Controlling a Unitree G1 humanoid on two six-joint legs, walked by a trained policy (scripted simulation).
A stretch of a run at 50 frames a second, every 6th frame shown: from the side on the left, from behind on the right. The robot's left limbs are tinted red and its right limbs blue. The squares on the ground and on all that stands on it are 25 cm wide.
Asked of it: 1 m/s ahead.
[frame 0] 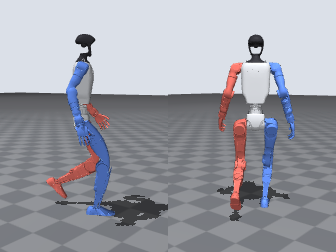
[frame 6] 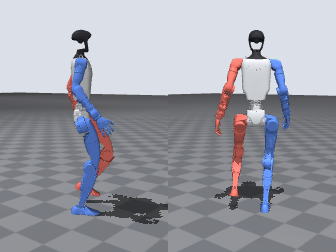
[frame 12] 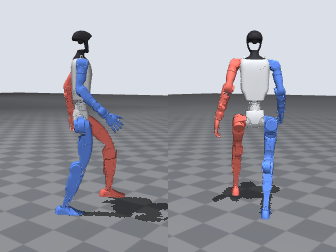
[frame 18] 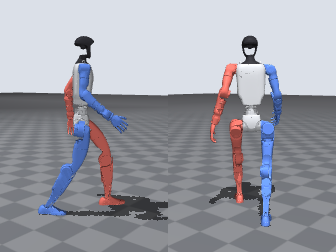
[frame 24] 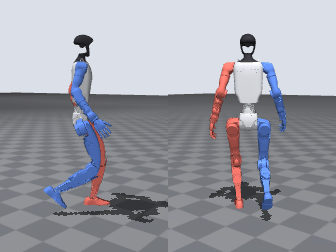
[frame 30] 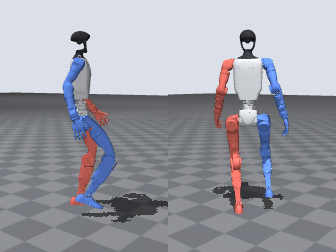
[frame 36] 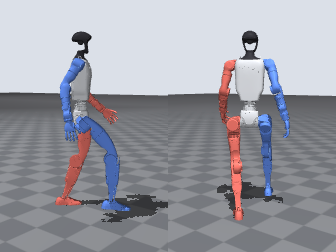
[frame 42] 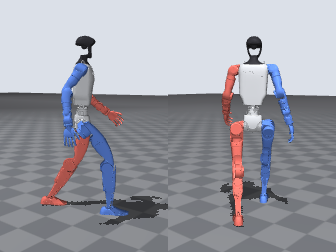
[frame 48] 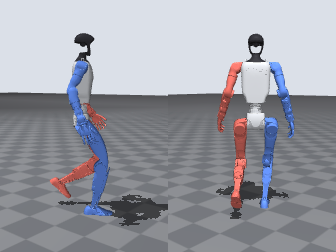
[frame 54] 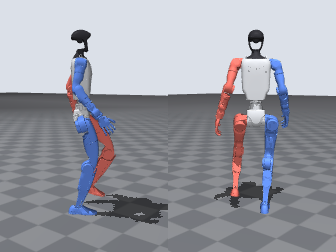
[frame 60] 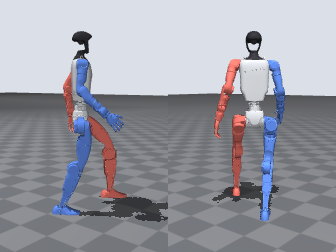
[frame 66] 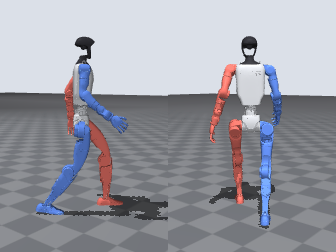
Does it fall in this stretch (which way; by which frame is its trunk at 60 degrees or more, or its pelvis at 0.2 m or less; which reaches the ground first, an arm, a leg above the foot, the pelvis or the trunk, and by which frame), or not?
no
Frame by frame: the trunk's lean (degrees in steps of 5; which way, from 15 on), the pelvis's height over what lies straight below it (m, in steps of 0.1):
0: 5, 0.7
6: 0, 0.8
12: 0, 0.8
18: 0, 0.7
24: 5, 0.8
30: 0, 0.8
36: 0, 0.8
42: 5, 0.7
48: 0, 0.8
54: 0, 0.8
60: 0, 0.8
66: 5, 0.7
